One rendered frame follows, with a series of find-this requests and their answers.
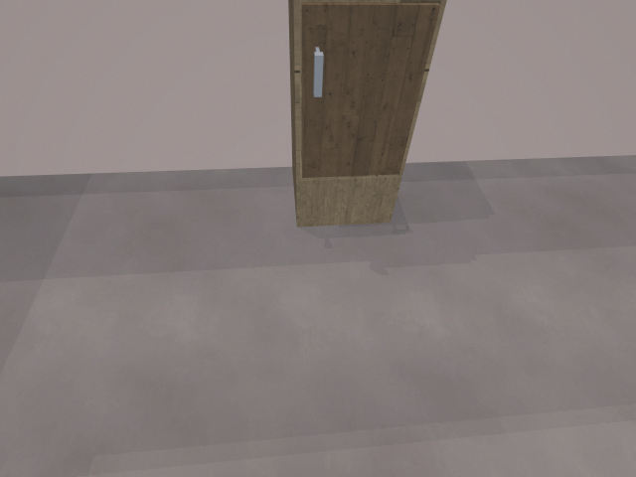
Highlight cupboard door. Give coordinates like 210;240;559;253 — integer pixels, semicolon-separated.
302;2;440;178

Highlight handle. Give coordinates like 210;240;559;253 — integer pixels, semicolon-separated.
313;47;324;97

